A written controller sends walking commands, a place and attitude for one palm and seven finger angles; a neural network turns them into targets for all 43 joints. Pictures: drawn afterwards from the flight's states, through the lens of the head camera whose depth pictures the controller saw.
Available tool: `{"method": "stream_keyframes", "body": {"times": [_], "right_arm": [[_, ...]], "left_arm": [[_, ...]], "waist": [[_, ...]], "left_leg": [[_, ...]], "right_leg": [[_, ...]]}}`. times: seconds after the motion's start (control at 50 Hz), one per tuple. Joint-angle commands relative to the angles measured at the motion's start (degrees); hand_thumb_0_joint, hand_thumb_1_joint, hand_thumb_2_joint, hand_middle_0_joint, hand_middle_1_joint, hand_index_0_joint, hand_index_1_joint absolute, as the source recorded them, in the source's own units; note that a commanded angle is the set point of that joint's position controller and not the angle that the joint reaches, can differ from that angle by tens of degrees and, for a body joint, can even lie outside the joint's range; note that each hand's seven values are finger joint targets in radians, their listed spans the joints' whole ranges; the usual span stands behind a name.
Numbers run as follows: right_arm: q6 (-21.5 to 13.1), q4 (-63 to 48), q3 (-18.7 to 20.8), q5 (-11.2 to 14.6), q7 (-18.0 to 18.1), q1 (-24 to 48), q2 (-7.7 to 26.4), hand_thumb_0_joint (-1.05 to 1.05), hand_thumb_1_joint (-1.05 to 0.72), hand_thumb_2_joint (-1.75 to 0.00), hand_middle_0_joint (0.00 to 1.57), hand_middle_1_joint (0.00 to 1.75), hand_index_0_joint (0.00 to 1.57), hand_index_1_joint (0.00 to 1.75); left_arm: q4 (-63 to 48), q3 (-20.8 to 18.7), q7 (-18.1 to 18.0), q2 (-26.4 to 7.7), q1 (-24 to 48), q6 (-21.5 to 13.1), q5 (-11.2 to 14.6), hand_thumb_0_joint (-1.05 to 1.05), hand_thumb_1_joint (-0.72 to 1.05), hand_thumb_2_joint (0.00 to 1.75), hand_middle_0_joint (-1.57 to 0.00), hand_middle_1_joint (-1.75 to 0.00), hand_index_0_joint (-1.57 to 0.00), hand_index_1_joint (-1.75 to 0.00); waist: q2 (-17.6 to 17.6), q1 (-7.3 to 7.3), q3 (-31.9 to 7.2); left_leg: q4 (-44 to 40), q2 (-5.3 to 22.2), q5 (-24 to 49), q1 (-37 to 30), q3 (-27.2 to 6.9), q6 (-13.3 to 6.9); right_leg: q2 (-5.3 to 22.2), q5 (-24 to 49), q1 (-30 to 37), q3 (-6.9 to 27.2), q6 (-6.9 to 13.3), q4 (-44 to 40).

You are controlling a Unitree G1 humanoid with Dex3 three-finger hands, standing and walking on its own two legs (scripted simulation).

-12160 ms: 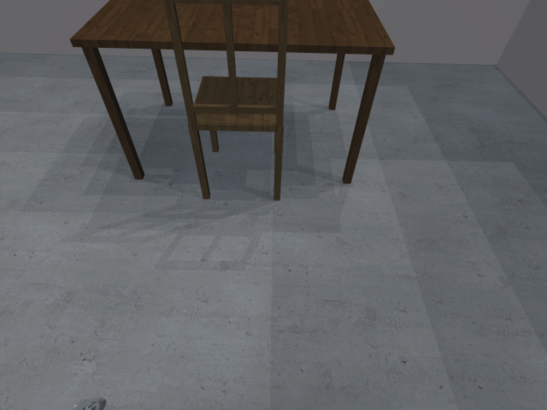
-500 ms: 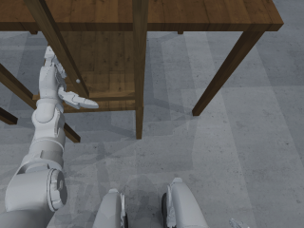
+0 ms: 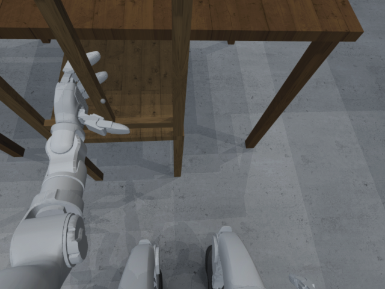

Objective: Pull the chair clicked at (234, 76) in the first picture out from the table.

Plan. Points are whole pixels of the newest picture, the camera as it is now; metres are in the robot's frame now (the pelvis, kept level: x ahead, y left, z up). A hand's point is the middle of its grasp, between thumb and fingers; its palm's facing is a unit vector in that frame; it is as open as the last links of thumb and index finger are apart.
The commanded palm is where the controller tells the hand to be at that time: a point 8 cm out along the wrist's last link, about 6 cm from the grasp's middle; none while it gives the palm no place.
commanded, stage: hook a spindle and tug to test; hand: left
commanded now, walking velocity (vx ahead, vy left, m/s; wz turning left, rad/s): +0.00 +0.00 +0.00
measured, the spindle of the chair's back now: (86, 74) +0.52 +0.19 +0.07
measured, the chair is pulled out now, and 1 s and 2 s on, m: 0.00 0.05 0.15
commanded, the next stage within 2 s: step backward, pulling the chair out in 1.10 s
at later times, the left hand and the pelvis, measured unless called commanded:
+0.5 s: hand (104, 100) +0.48 +0.16 +0.03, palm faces +0.03 -1.00 -0.02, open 5.7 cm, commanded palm +0.45 +0.19 +0.03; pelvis +0.02 +0.00 +0.01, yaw +0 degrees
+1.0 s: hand (110, 119) +0.44 +0.14 +0.03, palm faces +0.02 -1.00 -0.03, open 5.8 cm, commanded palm +0.41 +0.19 +0.03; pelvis +0.03 +0.00 +0.02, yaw +0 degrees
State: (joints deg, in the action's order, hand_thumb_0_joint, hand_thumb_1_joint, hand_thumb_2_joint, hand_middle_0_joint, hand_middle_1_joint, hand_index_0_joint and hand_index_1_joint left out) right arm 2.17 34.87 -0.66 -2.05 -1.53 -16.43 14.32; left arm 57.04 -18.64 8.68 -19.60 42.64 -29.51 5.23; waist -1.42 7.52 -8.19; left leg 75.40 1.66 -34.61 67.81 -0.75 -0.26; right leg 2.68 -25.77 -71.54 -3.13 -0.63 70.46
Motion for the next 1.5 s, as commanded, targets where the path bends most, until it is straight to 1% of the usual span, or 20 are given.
{"method": "stream_keyframes", "body": {"times": [0.0, 0.08, 0.16, 0.22, 0.38, 0.46, 0.58, 0.68, 0.88, 0.98, 1.04, 1.08, 1.18, 1.2, 1.22, 1.24, 1.26, 1.3, 1.36, 1.48], "right_arm": [[-0.99, -3.31, 3.90, -0.11, 0.60, -8.14, 9.39, 0.00, -0.90, -0.90, 0.20, 0.30, 0.20, 0.30], [-0.95, -2.98, 4.04, -0.22, 0.40, -8.40, 9.36, 0.00, -0.90, -0.90, 0.20, 0.30, 0.20, 0.30], [-0.72, -2.53, 4.06, -0.12, 0.30, -8.51, 9.30, 0.00, -0.90, -0.90, 0.20, 0.30, 0.20, 0.30], [-0.72, -2.89, 4.35, -0.22, 0.27, -8.89, 9.37, 0.00, -0.90, -0.90, 0.20, 0.30, 0.20, 0.30], [-0.14, -2.72, 4.58, -0.15, -0.10, -8.51, 8.90, 0.00, -0.90, -0.90, 0.20, 0.30, 0.20, 0.30], [0.00, -2.64, 4.69, -0.23, -0.11, -8.63, 9.02, 0.00, -0.90, -0.90, 0.20, 0.30, 0.20, 0.30], [-0.42, -4.55, 4.74, 0.24, -0.62, -7.47, 8.13, 0.00, -0.90, -0.90, 0.20, 0.30, 0.20, 0.30], [-1.16, -5.01, 4.75, 0.58, -0.57, -6.77, 7.95, 0.00, -0.90, -0.90, 0.20, 0.30, 0.20, 0.30], [-2.83, -5.62, 5.03, 0.58, -0.28, -5.71, 7.40, 0.00, -0.90, -0.90, 0.20, 0.30, 0.20, 0.30], [-3.51, -5.24, 4.90, 0.65, 0.23, -4.86, 7.48, 0.00, -0.90, -0.90, 0.20, 0.30, 0.20, 0.30], [-3.92, -5.53, 4.79, 0.71, 0.30, -4.23, 7.30, 0.00, -0.90, -0.90, 0.20, 0.30, 0.20, 0.30], [-4.04, -5.10, 4.69, 0.72, 0.72, -4.12, 7.65, 0.00, -0.90, -0.90, 0.20, 0.30, 0.20, 0.30], [-4.68, -4.86, 4.50, 0.68, 1.19, -3.80, 7.69, 0.00, -0.90, -0.90, 0.20, 0.30, 0.20, 0.30], [-0.36, -9.91, 4.51, 3.70, 2.96, -3.96, 6.85, 0.00, -0.90, -0.90, 0.20, 0.30, 0.20, 0.30], [0.64, -11.61, 4.36, 4.27, 4.76, -4.83, 6.20, 0.00, -0.90, -0.90, 0.20, 0.30, 0.20, 0.30], [1.80, -11.05, 3.88, 4.49, 5.77, -2.91, 6.00, 0.00, -0.90, -0.90, 0.20, 0.30, 0.20, 0.30], [2.90, -10.52, 3.36, 4.77, 6.50, -2.70, 5.76, 0.00, -0.90, -0.90, 0.20, 0.30, 0.20, 0.30], [4.49, -8.57, 2.74, 4.87, 7.32, -2.41, 6.26, 0.00, -0.90, -0.90, 0.20, 0.30, 0.20, 0.30], [5.25, -5.99, 2.44, 4.62, 8.04, -2.90, 7.56, 0.00, -0.90, -0.90, 0.20, 0.30, 0.20, 0.30], [4.36, -2.17, 3.05, 3.95, 8.57, -4.59, 7.51, 0.00, -0.90, -0.90, 0.20, 0.30, 0.20, 0.30]], "left_arm": [[-13.17, 1.75, 0.56, -7.04, 19.81, -4.34, 0.24, 0.00, -0.16, 0.44, -0.43, -1.23, -0.43, -1.23], [-14.65, 3.45, 0.27, -5.45, 20.62, -4.44, 0.11, 0.00, 0.06, 0.54, -0.50, -1.45, -0.50, -1.45], [-13.04, 4.21, 0.17, -4.55, 20.06, -4.27, -0.02, 0.00, 0.28, 0.64, -0.50, -1.45, -0.50, -1.45], [-15.99, 4.15, 0.31, -4.92, 19.38, -4.74, 0.13, 0.00, 0.45, 0.71, -0.50, -1.45, -0.50, -1.45], [-17.28, 6.56, -0.17, -1.92, 16.67, -4.37, -0.30, 0.00, 0.90, 0.90, -0.50, -1.45, -0.50, -1.45], [-17.64, 5.71, -0.61, -2.83, 15.58, -4.23, -0.41, 0.00, 0.90, 0.90, -0.50, -1.45, -0.50, -1.45], [-24.08, 5.77, -0.35, -1.92, 6.08, -4.01, 0.53, 0.00, 0.90, 0.90, -0.50, -1.45, -0.50, -1.45], [-27.20, 6.07, -1.07, -1.67, 1.99, -3.83, 0.77, 0.00, 0.90, 0.90, -0.50, -1.45, -0.50, -1.45], [-32.59, 7.18, -1.99, 0.31, -3.85, -4.42, 0.78, 0.00, 0.90, 0.90, -0.50, -1.45, -0.50, -1.45], [-32.43, 6.86, -2.13, -0.34, -2.06, -4.34, 0.66, 0.00, 0.90, 0.90, -0.50, -1.45, -0.50, -1.45], [-32.72, 7.45, -1.93, 0.46, -3.46, -4.29, 0.77, 0.00, 0.90, 0.90, -0.50, -1.45, -0.50, -1.45], [-30.96, 5.89, -2.05, -1.45, -1.14, -4.32, 0.62, 0.00, 0.90, 0.90, -0.50, -1.45, -0.50, -1.45], [-31.37, 6.23, -2.03, -1.75, 5.18, -4.59, 0.66, 0.00, 0.90, 0.90, -0.50, -1.45, -0.50, -1.45], [-39.92, 3.48, -7.63, -16.49, 9.85, 2.59, -4.36, 0.00, 0.90, 0.90, -0.50, -1.45, -0.50, -1.45], [-41.98, 4.74, -10.13, -13.40, 9.85, 6.48, -3.69, 0.00, 0.90, 0.90, -0.50, -1.45, -0.50, -1.45], [-36.85, 6.67, -11.59, -9.37, 1.92, 10.31, -3.83, 0.00, 0.90, 0.90, -0.50, -1.45, -0.50, -1.45], [-33.16, 10.35, -12.27, -4.33, -2.75, 13.16, -3.98, 0.00, 0.90, 0.90, -0.50, -1.45, -0.50, -1.45], [-24.63, 12.58, -13.92, -1.57, -6.60, 16.64, -4.11, 0.00, 0.90, 0.90, -0.50, -1.45, -0.50, -1.45], [-16.46, 13.37, -15.52, -1.77, -1.71, 16.84, -4.23, 0.00, 0.90, 0.90, -0.50, -1.45, -0.50, -1.45], [-9.20, 17.15, -14.88, 1.36, 5.78, 14.13, -4.64, 0.00, 0.90, 0.90, -0.50, -1.45, -0.50, -1.45]], "waist": [[-4.60, 1.55, -30.56], [-4.86, 2.08, -31.04], [-4.25, 2.45, -28.55], [-5.79, 1.79, -32.02], [-5.93, 1.70, -30.32], [-4.38, 1.69, -30.44], [-5.63, -1.08, -33.09], [-2.91, -1.03, -30.71], [-3.74, -2.24, -30.42], [-1.41, -1.51, -27.93], [-3.38, -2.08, -28.93], [-0.48, -1.55, -27.58], [-2.49, -1.00, -29.15], [-4.36, -4.74, -39.56], [-5.28, -3.44, -38.28], [-3.70, -3.38, -33.94], [-1.19, -2.59, -29.31], [3.12, -2.30, -21.86], [2.07, -2.01, -18.48], [-8.23, -2.56, -17.56]], "left_leg": [[-10.17, -1.46, 24.30, -17.07, -1.37, 0.00], [-10.16, -1.24, 26.25, -18.95, -1.72, 0.13], [-10.49, -1.19, 25.45, -18.15, -1.70, 0.18], [-10.27, -1.10, 28.97, -20.89, -1.84, 0.36], [-10.61, -0.59, 33.12, -23.12, -2.34, 0.91], [-10.43, -0.58, 33.01, -22.23, -2.17, 0.73], [-11.35, -0.71, 36.79, -23.04, -1.12, 0.74], [-11.88, -0.67, 34.52, -21.13, -0.64, 0.50], [-11.96, -0.72, 36.97, -22.12, -0.38, 0.86], [-11.60, -1.16, 31.30, -18.71, 0.06, 0.53], [-11.60, -1.41, 31.32, -19.89, 0.19, 0.61], [-11.40, -1.59, 27.57, -16.93, 0.21, 0.38], [-10.96, -1.92, 26.15, -17.23, 0.24, 0.27], [-22.40, -1.66, 22.93, -30.91, 2.27, -0.63], [-24.97, -2.14, 23.56, -32.85, 2.58, -1.10], [-26.38, -1.82, 24.28, -31.31, 2.09, -0.81], [-29.12, -0.94, 23.08, -32.17, 0.94, -0.57], [-31.97, 0.15, 21.15, -30.21, 0.55, -0.94], [-36.61, 1.92, 27.48, -33.72, -0.32, -0.36], [-39.35, 5.37, 50.36, -47.23, -2.24, 0.51]], "right_leg": [[-2.83, 15.47, 21.12, 1.03, 1.97, -6.72], [-2.87, 16.27, 20.36, 0.73, 1.99, -6.70], [-2.95, 15.66, 19.66, 0.50, 2.03, -7.00], [-2.96, 17.88, 20.51, 0.49, 2.26, -6.42], [-3.02, 18.84, 19.11, -0.25, 2.22, -6.51], [-3.05, 19.91, 20.33, -0.14, 2.14, -6.41], [-2.96, 24.25, 25.84, 0.41, 2.30, -6.87], [-3.05, 24.50, 27.04, 0.63, 2.06, -7.19], [-2.63, 25.62, 27.64, 0.83, 2.14, -6.63], [-2.43, 24.17, 27.67, 1.14, 1.94, -6.51], [-2.40, 23.43, 27.25, 1.17, 2.10, -6.52], [-2.34, 22.10, 27.76, 1.56, 1.86, -6.58], [-2.12, 20.87, 27.18, 1.87, 1.85, -6.48], [2.24, 21.00, 50.93, 8.01, 2.55, -19.47], [1.61, 27.42, 53.85, 6.90, 2.36, -21.77], [2.25, 31.17, 53.69, 6.14, 2.37, -22.40], [2.55, 29.43, 51.33, 4.38, 2.07, -23.22], [3.74, 29.18, 52.65, 4.53, 1.51, -26.35], [5.24, 35.79, 55.98, 4.14, 1.17, -29.75], [4.00, 41.58, 53.32, 3.59, 0.86, -32.93]]}}
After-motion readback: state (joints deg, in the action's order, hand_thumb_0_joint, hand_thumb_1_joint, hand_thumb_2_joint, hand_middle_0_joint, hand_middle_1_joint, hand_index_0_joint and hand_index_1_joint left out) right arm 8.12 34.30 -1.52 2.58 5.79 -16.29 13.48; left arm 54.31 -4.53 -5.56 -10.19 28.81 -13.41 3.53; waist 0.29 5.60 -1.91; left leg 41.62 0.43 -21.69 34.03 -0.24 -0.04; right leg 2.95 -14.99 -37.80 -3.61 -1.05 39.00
